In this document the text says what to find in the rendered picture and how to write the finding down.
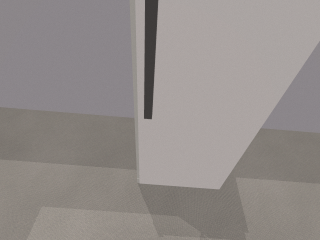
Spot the handle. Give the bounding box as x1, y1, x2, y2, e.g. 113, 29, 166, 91
144, 0, 159, 120

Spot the fridge door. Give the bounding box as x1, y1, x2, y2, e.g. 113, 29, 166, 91
135, 0, 320, 190

